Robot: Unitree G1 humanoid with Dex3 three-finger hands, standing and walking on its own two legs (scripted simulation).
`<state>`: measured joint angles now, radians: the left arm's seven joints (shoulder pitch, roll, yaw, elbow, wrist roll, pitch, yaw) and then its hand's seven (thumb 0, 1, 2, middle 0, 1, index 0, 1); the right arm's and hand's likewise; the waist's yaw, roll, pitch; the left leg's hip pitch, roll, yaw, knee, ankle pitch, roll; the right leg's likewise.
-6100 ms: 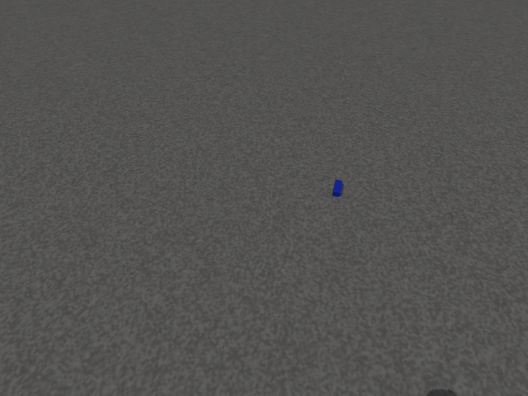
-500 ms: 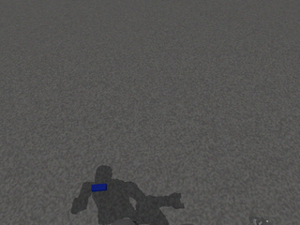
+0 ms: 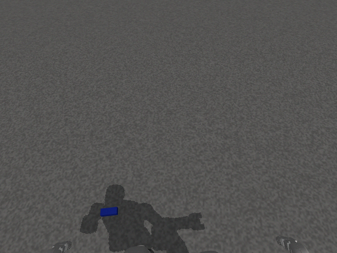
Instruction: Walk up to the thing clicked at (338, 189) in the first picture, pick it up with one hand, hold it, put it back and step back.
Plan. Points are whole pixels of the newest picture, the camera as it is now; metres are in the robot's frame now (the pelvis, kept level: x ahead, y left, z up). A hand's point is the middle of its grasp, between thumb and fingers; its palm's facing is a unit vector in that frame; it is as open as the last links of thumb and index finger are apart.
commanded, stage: walk up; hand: left
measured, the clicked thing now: (109, 211) +0.41 +0.37 -0.75
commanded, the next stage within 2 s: none
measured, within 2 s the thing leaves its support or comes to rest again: neither
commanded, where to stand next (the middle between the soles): +0.08 +0.02 m, yaw +5 degrees
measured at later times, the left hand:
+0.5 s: hand out of the picture +0.09 +0.28 -0.15, palm faces -0.02 -0.90 -0.43, open 7.4 cm
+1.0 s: hand out of the picture +0.03 +0.29 -0.15, palm faces +0.07 -0.94 -0.35, open 7.4 cm
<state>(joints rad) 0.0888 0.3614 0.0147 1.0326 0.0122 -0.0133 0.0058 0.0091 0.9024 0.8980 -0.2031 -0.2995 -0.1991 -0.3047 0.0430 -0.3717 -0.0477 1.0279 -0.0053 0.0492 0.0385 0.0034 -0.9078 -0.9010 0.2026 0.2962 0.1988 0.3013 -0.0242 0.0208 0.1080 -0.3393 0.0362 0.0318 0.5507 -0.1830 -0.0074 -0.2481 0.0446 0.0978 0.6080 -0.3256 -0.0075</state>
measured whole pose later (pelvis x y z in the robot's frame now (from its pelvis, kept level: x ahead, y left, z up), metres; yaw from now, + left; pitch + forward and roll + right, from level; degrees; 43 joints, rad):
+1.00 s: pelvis -0.02 +0.02 +0.00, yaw +5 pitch -2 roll +1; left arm 0.25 0.40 0.07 0.91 0.02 0.01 -0.03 0.01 0.90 0.90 -0.20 -0.30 -0.20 -0.30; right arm 0.32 -0.35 -0.03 0.94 -0.03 -0.04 0.02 0.01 -0.90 -0.90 0.21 0.30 0.20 0.30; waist 0.00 -0.05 0.05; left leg -0.10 0.01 -0.05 0.53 -0.39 -0.02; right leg -0.43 -0.03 0.02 0.86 -0.40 -0.02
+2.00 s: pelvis -0.03 +0.03 -0.01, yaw +5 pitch -4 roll -1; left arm 0.30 0.38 0.03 0.96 0.00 -0.01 -0.01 0.01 0.90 0.90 -0.21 -0.30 -0.20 -0.31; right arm 0.17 -0.40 -0.06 0.93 -0.01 -0.02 0.01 0.00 -0.91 -0.90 0.20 0.30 0.20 0.30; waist 0.04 0.00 0.12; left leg -0.34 0.02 0.01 0.58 -0.15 0.01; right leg -0.16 0.00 0.02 0.64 -0.41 0.01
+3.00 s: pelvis +0.06 +0.04 +0.00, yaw +3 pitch -4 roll +1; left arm 0.18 0.41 0.04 0.87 -0.02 0.01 -0.01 0.01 0.90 0.90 -0.20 -0.30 -0.20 -0.30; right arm 0.22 -0.36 -0.01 0.86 0.00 -0.05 0.00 0.00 -0.90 -0.90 0.21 0.30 0.20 0.30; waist -0.01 -0.07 0.15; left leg -0.27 0.03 0.04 0.61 -0.27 0.00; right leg -0.44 -0.05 0.06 0.89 -0.34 -0.02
